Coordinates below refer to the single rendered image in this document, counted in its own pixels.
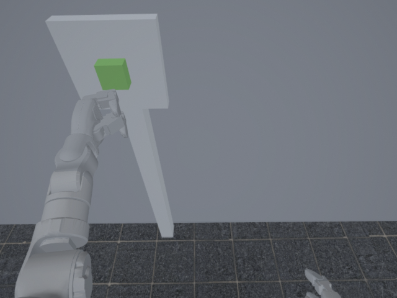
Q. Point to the robot right hand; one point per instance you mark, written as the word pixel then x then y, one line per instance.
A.
pixel 321 285

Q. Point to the robot left hand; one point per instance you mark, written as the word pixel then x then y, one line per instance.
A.
pixel 87 119

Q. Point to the panel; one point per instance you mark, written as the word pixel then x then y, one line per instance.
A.
pixel 82 40

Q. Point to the left robot upper arm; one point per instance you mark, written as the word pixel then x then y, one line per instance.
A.
pixel 58 274

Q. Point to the button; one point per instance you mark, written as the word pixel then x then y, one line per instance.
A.
pixel 113 73

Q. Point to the left robot forearm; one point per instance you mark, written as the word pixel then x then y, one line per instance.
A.
pixel 64 220

